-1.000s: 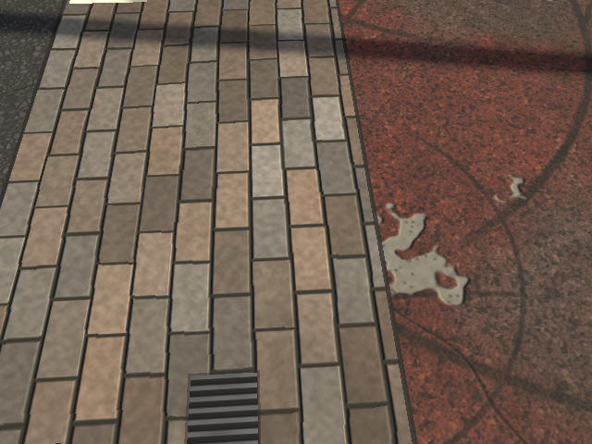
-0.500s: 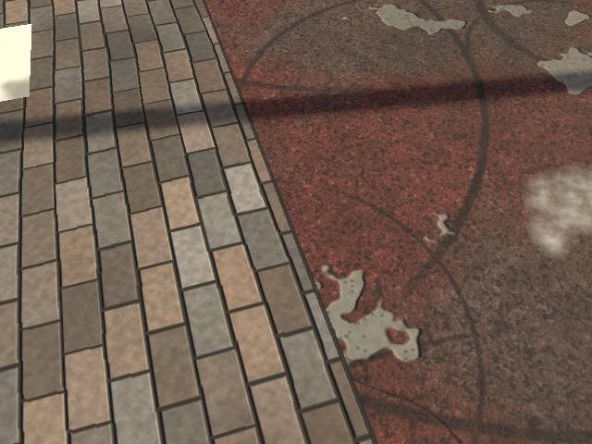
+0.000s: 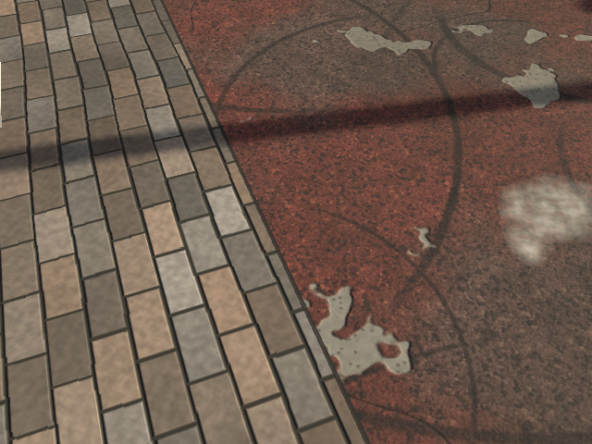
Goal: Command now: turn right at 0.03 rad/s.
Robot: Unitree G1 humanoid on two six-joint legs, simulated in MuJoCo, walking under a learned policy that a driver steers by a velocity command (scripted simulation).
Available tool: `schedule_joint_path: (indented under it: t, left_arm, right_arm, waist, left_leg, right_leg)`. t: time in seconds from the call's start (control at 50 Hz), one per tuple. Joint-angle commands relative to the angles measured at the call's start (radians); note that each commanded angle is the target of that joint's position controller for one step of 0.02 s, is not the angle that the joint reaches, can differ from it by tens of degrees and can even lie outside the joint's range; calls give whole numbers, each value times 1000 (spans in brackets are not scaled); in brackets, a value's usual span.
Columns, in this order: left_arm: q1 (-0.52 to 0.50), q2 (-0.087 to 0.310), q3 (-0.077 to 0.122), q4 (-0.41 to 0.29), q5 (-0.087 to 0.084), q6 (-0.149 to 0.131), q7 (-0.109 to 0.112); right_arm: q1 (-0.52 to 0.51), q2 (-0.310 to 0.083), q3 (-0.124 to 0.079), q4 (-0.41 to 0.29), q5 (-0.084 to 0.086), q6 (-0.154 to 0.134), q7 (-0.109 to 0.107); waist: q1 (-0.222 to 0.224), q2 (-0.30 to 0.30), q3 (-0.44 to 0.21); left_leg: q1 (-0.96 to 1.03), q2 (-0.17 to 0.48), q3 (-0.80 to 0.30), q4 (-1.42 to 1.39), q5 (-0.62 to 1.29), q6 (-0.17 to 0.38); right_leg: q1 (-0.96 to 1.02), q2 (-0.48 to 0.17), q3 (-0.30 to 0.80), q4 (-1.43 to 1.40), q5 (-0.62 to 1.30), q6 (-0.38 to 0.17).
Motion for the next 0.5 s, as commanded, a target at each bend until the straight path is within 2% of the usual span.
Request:
schedule_joint_path:
  t: [0.02,0.2,0.5]
  left_arm:
    - [15,107,18,4,1,-15,10]
    - [21,93,7,104,2,-21,12]
    - [76,48,-12,202,2,-28,16]
  right_arm:
    - [9,-121,-32,-14,-1,-7,-3]
    - [16,-111,-28,95,0,-2,-5]
    - [62,-77,-10,212,1,-4,-10]
  waist:
    - [-1,-34,-24]
    - [-1,-1,11]
    - [-3,-5,19]
  left_leg:
    - [29,117,-115,-78,186,21]
    - [14,113,-123,-124,49,12]
    - [4,113,-120,-123,30,11]
  right_leg:
    - [-20,-88,79,-61,213,-31]
    - [-52,-90,84,-100,110,-39]
    - [-80,-87,78,-108,86,-43]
